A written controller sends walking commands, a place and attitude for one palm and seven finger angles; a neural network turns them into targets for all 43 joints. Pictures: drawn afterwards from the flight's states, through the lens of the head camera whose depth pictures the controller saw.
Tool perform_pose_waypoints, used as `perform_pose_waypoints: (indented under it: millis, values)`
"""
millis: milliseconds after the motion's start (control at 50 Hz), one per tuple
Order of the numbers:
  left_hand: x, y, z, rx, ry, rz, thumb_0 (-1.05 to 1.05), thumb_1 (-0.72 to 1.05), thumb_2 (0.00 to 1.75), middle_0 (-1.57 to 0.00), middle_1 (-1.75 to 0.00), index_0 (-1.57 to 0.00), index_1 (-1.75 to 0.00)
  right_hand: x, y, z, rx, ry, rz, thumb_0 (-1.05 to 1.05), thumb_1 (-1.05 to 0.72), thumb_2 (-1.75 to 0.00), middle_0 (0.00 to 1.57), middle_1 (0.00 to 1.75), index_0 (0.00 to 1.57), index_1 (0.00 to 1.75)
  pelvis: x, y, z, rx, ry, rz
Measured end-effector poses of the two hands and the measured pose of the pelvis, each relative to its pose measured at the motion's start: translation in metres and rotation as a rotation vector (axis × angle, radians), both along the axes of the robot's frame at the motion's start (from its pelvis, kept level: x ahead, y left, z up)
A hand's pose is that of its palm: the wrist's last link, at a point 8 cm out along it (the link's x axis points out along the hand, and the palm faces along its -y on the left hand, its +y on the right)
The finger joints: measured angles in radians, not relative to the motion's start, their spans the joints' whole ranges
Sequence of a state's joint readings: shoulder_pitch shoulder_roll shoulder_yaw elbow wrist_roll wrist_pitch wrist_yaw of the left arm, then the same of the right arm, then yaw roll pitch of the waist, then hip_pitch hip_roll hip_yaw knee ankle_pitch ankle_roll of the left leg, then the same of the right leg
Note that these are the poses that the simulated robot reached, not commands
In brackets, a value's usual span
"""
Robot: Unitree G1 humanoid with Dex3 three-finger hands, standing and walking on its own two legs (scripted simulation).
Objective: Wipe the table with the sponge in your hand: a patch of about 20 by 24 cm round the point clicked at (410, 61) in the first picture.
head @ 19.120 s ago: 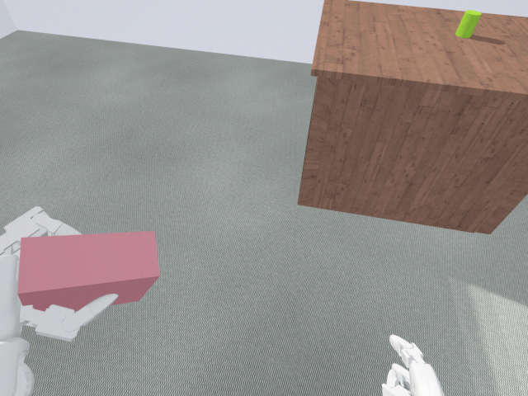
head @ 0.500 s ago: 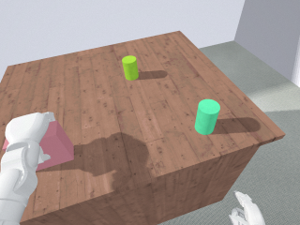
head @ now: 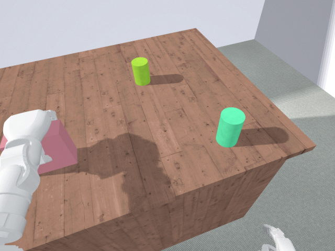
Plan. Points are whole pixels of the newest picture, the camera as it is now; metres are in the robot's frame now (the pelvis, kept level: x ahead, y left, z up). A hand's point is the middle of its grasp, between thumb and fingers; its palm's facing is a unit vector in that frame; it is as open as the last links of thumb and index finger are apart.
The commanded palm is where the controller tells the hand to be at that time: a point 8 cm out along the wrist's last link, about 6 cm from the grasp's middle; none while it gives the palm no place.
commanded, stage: slide across to the middle lane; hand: left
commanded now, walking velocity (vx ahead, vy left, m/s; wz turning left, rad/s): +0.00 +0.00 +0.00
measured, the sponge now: (47, 153) +0.31 +0.36 +0.05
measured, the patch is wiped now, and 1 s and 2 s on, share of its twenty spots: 0.55 0.65 0.80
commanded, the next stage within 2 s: wipe back along the middle lane in 0.74 s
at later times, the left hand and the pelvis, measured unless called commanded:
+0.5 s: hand (59, 130) +0.35 +0.32 +0.09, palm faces -0.01 -0.02 -1.00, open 9.3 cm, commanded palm +0.33 +0.31 +0.15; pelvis +0.02 +0.01 +0.00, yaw +0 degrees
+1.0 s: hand (80, 125) +0.37 +0.27 +0.09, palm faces +0.00 -0.03 -1.00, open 9.3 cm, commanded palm +0.34 +0.26 +0.15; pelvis +0.03 +0.00 +0.00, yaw +0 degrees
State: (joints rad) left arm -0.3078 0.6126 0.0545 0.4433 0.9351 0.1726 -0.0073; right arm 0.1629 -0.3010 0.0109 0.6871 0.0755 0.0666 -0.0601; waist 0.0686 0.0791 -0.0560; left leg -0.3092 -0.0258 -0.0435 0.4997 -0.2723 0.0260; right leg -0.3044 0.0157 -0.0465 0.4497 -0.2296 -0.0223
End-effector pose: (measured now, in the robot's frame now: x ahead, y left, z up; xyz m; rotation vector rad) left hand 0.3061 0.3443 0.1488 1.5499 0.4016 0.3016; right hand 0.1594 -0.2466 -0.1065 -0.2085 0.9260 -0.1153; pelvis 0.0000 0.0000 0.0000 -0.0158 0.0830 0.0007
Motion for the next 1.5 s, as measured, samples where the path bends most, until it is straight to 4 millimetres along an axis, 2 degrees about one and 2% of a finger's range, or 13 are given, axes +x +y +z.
perform_pose_waypoints:
  millis: [200, 320, 460, 680, 820, 940, 1040, 1220, 1500]
  values:
    - [0.015, 0.006, 0.0, 0.0, 0.013, -0.012, 0.0, -0.47, 1.11, -0.81, -1.4, -0.81, -1.41, -0.006, -0.002, -0.001, -0.007, 0.028, -0.02, 0.01, -0.91, -0.9, 0.2, 0.3, 0.2, 0.3, 0.004, 0.004, 0.0, -0.003, 0.016, -0.003]
    - [0.019, -0.002, 0.001, -0.008, -0.019, -0.039, 0.0, -0.46, 1.11, -0.8, -1.41, -0.81, -1.41, -0.002, 0.003, -0.001, -0.003, 0.029, -0.021, 0.01, -0.91, -0.9, 0.2, 0.3, 0.2, 0.3, 0.009, 0.008, 0.001, -0.006, 0.012, -0.001]
    - [0.026, -0.025, 0.0, -0.012, -0.053, -0.088, 0.0, -0.46, 1.11, -0.8, -1.42, -0.8, -1.42, 0.018, 0.018, 0.002, 0.024, -0.009, 0.005, 0.01, -0.91, -0.9, 0.2, 0.3, 0.2, 0.3, 0.014, 0.013, 0.002, -0.004, 0.0, 0.003]
    - [0.032, -0.045, 0.0, -0.018, -0.07, -0.059, 0.0, -0.46, 1.11, -0.8, -1.42, -0.8, -1.42, 0.059, 0.041, 0.01, 0.08, -0.083, 0.073, 0.01, -0.91, -0.9, 0.2, 0.3, 0.2, 0.3, 0.022, 0.014, 0.003, 0.0, -0.002, 0.007]
    - [0.043, -0.062, 0.001, -0.022, -0.06, -0.06, 0.0, -0.46, 1.11, -0.8, -1.42, -0.8, -1.42, 0.074, 0.044, 0.013, 0.08, -0.096, 0.104, 0.01, -0.91, -0.9, 0.2, 0.3, 0.2, 0.3, 0.025, 0.009, 0.003, 0.003, -0.006, 0.016]
    - [0.052, -0.075, 0.001, -0.031, -0.061, -0.062, 0.0, -0.46, 1.11, -0.8, -1.42, -0.8, -1.42, 0.075, 0.038, 0.014, 0.084, -0.098, 0.097, 0.01, -0.91, -0.9, 0.2, 0.3, 0.2, 0.3, 0.028, 0.005, 0.003, 0.005, -0.004, 0.007]
    - [0.045, -0.08, 0.0, -0.031, -0.075, -0.058, 0.01, -0.46, 1.11, -0.79, -1.42, -0.8, -1.42, 0.069, 0.027, 0.013, 0.09, -0.091, 0.079, 0.01, -0.91, -0.9, 0.2, 0.3, 0.2, 0.3, 0.031, 0.002, 0.003, 0.006, -0.004, -0.006]
    - [0.016, -0.087, 0.0, -0.04, -0.11, -0.047, 0.01, -0.45, 1.11, -0.77, -1.44, -0.78, -1.44, 0.062, 0.014, 0.012, 0.085, -0.087, 0.064, 0.01, -0.91, -0.9, 0.2, 0.3, 0.2, 0.3, 0.028, -0.002, 0.002, 0.008, -0.021, -0.013]
    - [-0.014, -0.103, -0.001, -0.047, -0.135, -0.044, 0.02, -0.44, 1.11, -0.77, -1.45, -0.78, -1.44, 0.071, 0.027, 0.024, 0.126, -0.174, 0.085, 0.01, -0.91, -0.9, 0.2, 0.3, 0.2, 0.3, 0.015, -0.007, 0.001, 0.015, -0.051, -0.02]
